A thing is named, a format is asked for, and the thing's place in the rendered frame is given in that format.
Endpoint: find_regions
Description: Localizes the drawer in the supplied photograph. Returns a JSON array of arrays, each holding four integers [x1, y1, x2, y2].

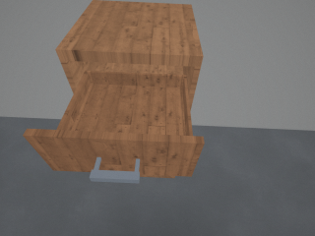
[[23, 70, 205, 177]]

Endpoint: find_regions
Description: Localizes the cabinet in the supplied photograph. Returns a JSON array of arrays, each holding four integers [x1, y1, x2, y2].
[[55, 0, 204, 179]]

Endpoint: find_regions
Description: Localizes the handle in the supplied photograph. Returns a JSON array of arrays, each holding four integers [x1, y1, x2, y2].
[[90, 157, 140, 184]]

